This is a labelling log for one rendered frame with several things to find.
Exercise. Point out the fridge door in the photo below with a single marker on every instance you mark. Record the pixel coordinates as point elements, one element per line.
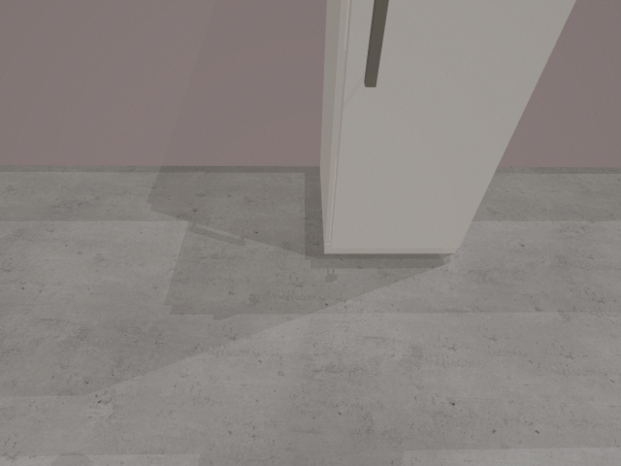
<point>417,152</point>

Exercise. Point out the handle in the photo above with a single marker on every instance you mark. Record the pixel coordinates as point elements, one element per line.
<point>375,43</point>

